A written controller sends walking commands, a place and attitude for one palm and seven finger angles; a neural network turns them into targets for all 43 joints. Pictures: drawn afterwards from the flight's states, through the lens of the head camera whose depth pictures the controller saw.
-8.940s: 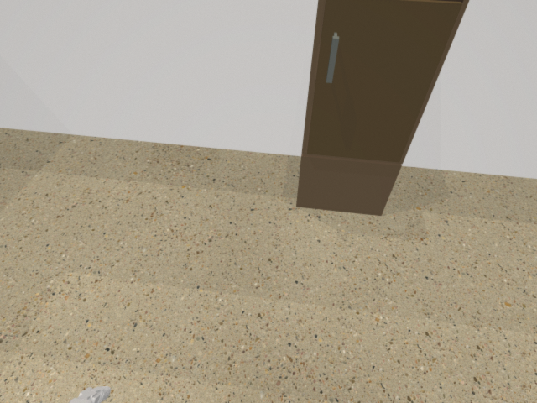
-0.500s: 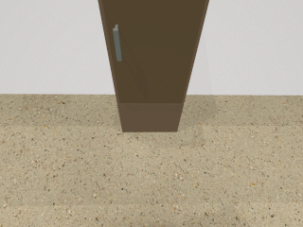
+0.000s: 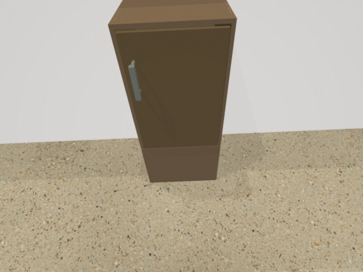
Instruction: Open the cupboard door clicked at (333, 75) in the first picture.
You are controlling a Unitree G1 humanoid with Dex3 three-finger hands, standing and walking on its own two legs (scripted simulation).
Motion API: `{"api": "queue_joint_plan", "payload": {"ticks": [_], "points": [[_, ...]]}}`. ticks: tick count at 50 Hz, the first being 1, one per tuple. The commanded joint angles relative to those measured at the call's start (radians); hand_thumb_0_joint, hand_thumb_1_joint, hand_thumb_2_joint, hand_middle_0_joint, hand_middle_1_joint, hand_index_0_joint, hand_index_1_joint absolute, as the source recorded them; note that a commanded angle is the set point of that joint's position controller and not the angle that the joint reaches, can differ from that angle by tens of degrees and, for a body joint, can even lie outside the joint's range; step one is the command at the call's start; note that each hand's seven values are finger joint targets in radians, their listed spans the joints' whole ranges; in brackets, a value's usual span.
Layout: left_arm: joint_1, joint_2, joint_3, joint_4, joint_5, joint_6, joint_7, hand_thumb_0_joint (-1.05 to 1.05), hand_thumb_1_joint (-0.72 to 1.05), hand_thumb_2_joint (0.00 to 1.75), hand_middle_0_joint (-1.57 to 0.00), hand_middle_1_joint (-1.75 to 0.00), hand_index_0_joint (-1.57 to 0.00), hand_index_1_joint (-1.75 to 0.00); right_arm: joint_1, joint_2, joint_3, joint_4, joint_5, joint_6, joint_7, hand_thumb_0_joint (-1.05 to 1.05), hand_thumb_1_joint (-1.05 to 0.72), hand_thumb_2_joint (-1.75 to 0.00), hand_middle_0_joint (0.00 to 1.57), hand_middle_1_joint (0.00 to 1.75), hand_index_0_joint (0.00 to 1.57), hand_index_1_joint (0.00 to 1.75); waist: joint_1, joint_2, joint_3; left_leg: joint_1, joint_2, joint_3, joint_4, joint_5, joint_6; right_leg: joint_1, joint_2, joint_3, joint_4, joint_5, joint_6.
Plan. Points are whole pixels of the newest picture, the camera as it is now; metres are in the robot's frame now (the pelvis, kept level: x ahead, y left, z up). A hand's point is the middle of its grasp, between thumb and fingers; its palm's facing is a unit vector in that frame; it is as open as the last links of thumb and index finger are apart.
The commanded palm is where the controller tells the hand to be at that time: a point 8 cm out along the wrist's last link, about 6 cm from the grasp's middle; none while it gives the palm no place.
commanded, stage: take the last steps up to it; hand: left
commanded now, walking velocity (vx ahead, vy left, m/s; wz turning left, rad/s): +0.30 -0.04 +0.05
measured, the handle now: (135, 80) +0.76 +0.21 +0.03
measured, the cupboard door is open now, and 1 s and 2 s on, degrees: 0 0 0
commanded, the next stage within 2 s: come to a stop and stand still in 0.48 s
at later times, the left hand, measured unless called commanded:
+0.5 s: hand out of the picture +0.03 +0.12 -0.17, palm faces +0.18 -0.98 -0.12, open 7.4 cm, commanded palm none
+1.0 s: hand (139, 220) +0.30 +0.15 -0.16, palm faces +0.03 -0.96 -0.26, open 7.4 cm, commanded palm none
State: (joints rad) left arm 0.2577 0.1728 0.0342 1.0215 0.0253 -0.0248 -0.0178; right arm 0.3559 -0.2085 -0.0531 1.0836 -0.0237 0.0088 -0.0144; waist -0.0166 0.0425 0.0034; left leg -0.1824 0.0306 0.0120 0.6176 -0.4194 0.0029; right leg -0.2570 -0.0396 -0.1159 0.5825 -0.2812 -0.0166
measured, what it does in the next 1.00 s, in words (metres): walks ahead: left foot, then right foot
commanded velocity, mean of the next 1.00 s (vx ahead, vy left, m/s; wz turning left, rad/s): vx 0.05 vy -0.01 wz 0.01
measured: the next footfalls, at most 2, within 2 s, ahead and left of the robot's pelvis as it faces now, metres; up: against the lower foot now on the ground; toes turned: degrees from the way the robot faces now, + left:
left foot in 0.50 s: +0.29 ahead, +0.11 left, +0.00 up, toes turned +9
right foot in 0.92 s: +0.31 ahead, -0.14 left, +0.00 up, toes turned -4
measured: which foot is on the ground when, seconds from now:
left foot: up 0.00-0.48, down 0.50-0.92, up 0.94-1.00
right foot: down 0.00-0.52, up 0.54-0.90, down 0.92-1.00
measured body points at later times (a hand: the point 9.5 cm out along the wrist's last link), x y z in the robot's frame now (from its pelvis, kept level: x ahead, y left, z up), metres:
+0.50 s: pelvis +0.16 +0.01 -0.01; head +0.19 +0.01 +0.44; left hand +0.02 +0.17 -0.16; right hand +0.28 -0.20 -0.16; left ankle +0.25 +0.11 -0.73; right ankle +0.02 -0.09 -0.73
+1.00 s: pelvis +0.23 -0.04 +0.00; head +0.26 -0.07 +0.45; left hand +0.30 +0.20 -0.14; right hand +0.28 -0.27 -0.17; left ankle +0.23 +0.10 -0.70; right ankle +0.27 -0.14 -0.73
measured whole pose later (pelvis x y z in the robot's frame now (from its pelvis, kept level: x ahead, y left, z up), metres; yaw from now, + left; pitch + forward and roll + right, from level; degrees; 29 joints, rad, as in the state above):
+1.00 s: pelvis +0.23 -0.04 +0.00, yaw +1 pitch -1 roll +2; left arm 0.18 0.16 0.03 0.99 0.02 0.01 0.03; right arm 0.20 -0.19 -0.07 1.03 -0.01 0.05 -0.03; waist -0.01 0.04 0.08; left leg -0.34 0.03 0.05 0.80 -0.49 -0.02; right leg -0.32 -0.05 -0.08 0.62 -0.27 -0.03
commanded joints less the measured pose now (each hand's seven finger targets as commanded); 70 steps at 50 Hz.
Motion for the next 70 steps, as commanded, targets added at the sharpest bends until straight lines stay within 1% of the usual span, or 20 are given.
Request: {"api": "queue_joint_plan", "payload": {"ticks": [1,4,7,18,22,24,25,26,30,33,42,44,46,47,49,62,66,67,69,70], "points": [[0.241,0.199,0.054,0.031,-0.007,-0.025,0.031,0.00,0.90,0.90,-0.20,-0.30,-0.20,-0.30,-0.160,-0.081,-0.019,-0.129,-0.002,-0.035,0.019,0.00,-0.90,-0.90,0.20,0.30,0.20,0.30,0.106,-0.270,0.125,-0.536,0.039,-0.042,0.485,-0.041,0.031,0.182,-0.360,0.569,-0.509,-0.475,-0.137],[0.129,0.092,0.025,0.015,-0.007,-0.038,0.037,0.00,0.90,0.90,-0.20,-0.30,-0.20,-0.30,-0.098,-0.046,-0.020,-0.075,-0.008,-0.026,0.027,0.00,-0.90,-0.90,0.20,0.30,0.20,0.30,0.029,-0.105,0.152,-0.464,0.086,-0.022,0.522,0.127,0.007,0.088,-0.276,0.333,-0.473,-0.209,-0.110],[0.175,0.059,0.009,0.045,-0.009,-0.054,0.037,0.00,0.90,0.90,-0.20,-0.30,-0.20,-0.30,-0.058,-0.008,-0.016,-0.047,-0.008,-0.019,0.029,0.00,-0.90,-0.90,0.20,0.30,0.20,0.30,0.014,-0.118,0.118,-0.453,0.076,0.012,0.504,0.211,-0.015,0.130,-0.212,0.178,-0.444,0.072,-0.099],[0.316,0.037,-0.001,0.136,0.000,-0.062,0.055,0.00,0.90,0.90,-0.20,-0.30,-0.20,-0.30,-0.278,0.042,0.002,-0.107,0.005,-0.038,0.037,0.00,-0.90,-0.90,0.20,0.30,0.20,0.30,0.058,-0.151,0.158,-0.437,0.064,0.098,0.155,0.223,-0.002,0.250,-0.221,0.103,-0.349,0.575,-0.133],[0.294,0.058,0.007,0.141,-0.003,-0.054,0.058,0.00,0.90,0.90,-0.20,-0.30,-0.20,-0.30,-0.173,0.030,0.001,-0.075,0.002,-0.055,0.022,0.00,-0.90,-0.90,0.20,0.30,0.20,0.30,0.004,-0.151,0.069,-0.196,-0.017,0.152,-0.011,0.224,0.039,0.272,-0.193,0.056,-0.146,0.831,-0.106],[0.293,0.042,0.006,0.130,-0.015,-0.050,0.054,0.00,0.90,0.90,-0.20,-0.30,-0.20,-0.30,0.073,-0.060,-0.019,-0.008,-0.010,-0.067,0.004,0.00,-0.90,-0.90,0.20,0.30,0.20,0.30,-0.092,-0.031,-0.090,0.222,0.076,0.029,-0.102,0.464,0.088,0.053,-0.110,0.007,0.210,0.580,-0.042],[0.345,-0.015,-0.005,0.116,-0.031,-0.049,0.048,0.00,0.90,0.90,-0.20,-0.30,-0.20,-0.30,0.165,-0.157,-0.038,0.009,-0.014,-0.072,-0.008,0.00,-0.90,-0.90,0.20,0.30,0.20,0.30,-0.090,0.189,-0.221,0.461,0.366,-0.330,-0.138,0.727,0.214,-0.199,0.018,-0.035,0.513,-0.078,0.004],[0.300,0.007,-0.005,0.091,-0.024,-0.048,0.050,0.00,0.90,0.90,-0.20,-0.30,-0.20,-0.30,0.179,-0.175,-0.035,0.016,0.008,-0.059,-0.013,0.00,-0.90,-0.90,0.20,0.30,0.20,0.30,-0.085,0.144,-0.243,0.414,0.447,-0.418,-0.237,0.751,0.280,-0.239,0.031,0.059,0.676,-0.328,-0.011],[0.170,-0.023,0.007,0.077,-0.004,-0.009,0.038,0.00,0.90,0.90,-0.20,-0.30,-0.20,-0.30,-0.072,-0.023,0.007,-0.042,0.007,-0.069,-0.016,0.00,-0.90,-0.90,0.20,0.30,0.20,0.30,0.014,0.010,0.101,-0.102,0.317,-0.174,-0.387,0.516,0.180,-0.217,-0.091,0.111,0.624,-0.126,0.019],[0.246,-0.058,0.004,0.086,-0.012,0.026,0.047,0.00,0.90,0.90,-0.20,-0.30,-0.20,-0.30,-0.145,0.003,0.014,-0.071,0.005,-0.069,-0.022,0.00,-0.90,-0.90,0.20,0.30,0.20,0.30,0.070,0.026,0.042,-0.195,0.246,-0.020,-0.359,0.681,0.143,-0.050,-0.079,0.096,0.410,-0.057,0.050],[0.088,0.048,0.024,-0.017,-0.004,0.054,0.049,0.00,0.90,0.90,-0.20,-0.30,-0.20,-0.30,-0.154,-0.090,-0.026,-0.088,-0.002,-0.009,-0.021,0.00,-0.90,-0.90,0.20,0.30,0.20,0.30,0.039,0.146,0.035,-0.066,0.252,-0.030,-0.238,0.660,0.140,-0.041,-0.027,0.044,0.100,-0.023,0.049],[0.106,0.074,0.029,-0.022,-0.002,0.038,0.047,0.00,0.90,0.90,-0.20,-0.30,-0.20,-0.30,-0.149,-0.090,-0.031,-0.091,0.002,0.000,-0.016,0.00,-0.90,-0.90,0.20,0.30,0.20,0.30,0.055,0.074,0.010,-0.065,0.199,-0.006,-0.137,0.563,0.081,0.032,-0.035,0.054,-0.084,0.169,0.043],[0.063,0.196,0.044,-0.045,0.009,0.018,0.053,0.00,0.90,0.90,-0.20,-0.30,-0.20,-0.30,-0.090,-0.001,-0.022,-0.109,0.017,0.010,-0.006,0.00,-0.90,-0.90,0.20,0.30,0.20,0.30,0.022,-0.253,-0.027,-0.185,0.004,0.109,0.096,0.040,-0.024,0.094,-0.298,0.344,-0.185,0.645,-0.072],[0.077,0.214,0.042,-0.053,0.002,0.019,0.050,0.00,0.90,0.90,-0.20,-0.30,-0.20,-0.30,-0.104,-0.011,-0.024,-0.116,0.019,0.024,-0.009,0.00,-0.90,-0.90,0.20,0.30,0.20,0.30,0.049,-0.227,-0.048,-0.166,-0.020,0.046,0.237,-0.175,-0.025,0.043,-0.381,0.357,-0.226,0.727,-0.163],[0.008,0.194,0.049,-0.069,0.002,0.023,0.059,0.00,0.90,0.90,-0.20,-0.30,-0.20,-0.30,-0.110,-0.016,-0.025,-0.110,0.013,0.046,-0.012,0.00,-0.90,-0.90,0.20,0.30,0.20,0.30,0.035,-0.235,-0.046,-0.212,-0.013,-0.036,0.424,-0.163,-0.023,0.018,-0.349,0.344,-0.236,0.620,-0.198],[0.009,0.201,0.065,-0.064,0.013,0.032,0.060,0.00,0.90,0.90,-0.20,-0.30,-0.20,-0.30,-0.125,-0.033,-0.013,-0.108,0.013,0.034,0.014,0.00,-0.90,-0.90,0.20,0.30,0.20,0.30,0.076,-0.240,-0.043,-0.168,-0.013,0.007,0.150,-0.052,-0.040,0.088,-0.277,0.326,-0.327,0.089,-0.151],[-0.057,0.190,0.059,-0.056,0.002,0.046,0.052,0.00,0.90,0.90,-0.20,-0.30,-0.20,-0.30,0.044,-0.006,0.000,-0.048,0.012,0.015,0.010,0.00,-0.90,-0.90,0.20,0.30,0.20,0.30,-0.003,-0.234,-0.053,0.117,-0.046,0.069,-0.182,0.118,-0.017,-0.086,-0.178,0.245,-0.322,-0.167,-0.058],[-0.058,0.157,0.048,-0.055,-0.005,0.048,0.049,0.00,0.90,0.90,-0.20,-0.30,-0.20,-0.30,0.077,-0.022,0.001,-0.035,0.011,0.006,0.005,0.00,-0.90,-0.90,0.20,0.30,0.20,0.30,-0.017,-0.163,-0.054,0.179,-0.016,0.028,-0.258,0.119,-0.009,-0.150,-0.133,0.207,-0.263,-0.219,-0.021],[-0.050,0.056,0.024,-0.066,-0.018,0.053,0.039,0.00,0.90,0.90,-0.20,-0.30,-0.20,-0.30,0.011,-0.126,-0.014,-0.070,-0.005,-0.005,-0.006,0.00,-0.90,-0.90,0.20,0.30,0.20,0.30,-0.010,0.217,0.071,-0.026,0.265,-0.337,-0.512,-0.247,0.092,-0.236,0.005,0.054,0.027,-0.166,0.044],[-0.071,0.065,0.025,-0.067,-0.012,0.051,0.035,0.00,0.90,0.90,-0.20,-0.30,-0.20,-0.30,-0.059,-0.138,-0.007,-0.095,-0.008,-0.005,-0.011,0.00,-0.90,-0.90,0.20,0.30,0.20,0.30,0.007,0.170,0.150,-0.187,0.312,-0.395,-0.575,-0.309,0.141,-0.189,-0.001,0.087,0.129,-0.128,0.037]]}}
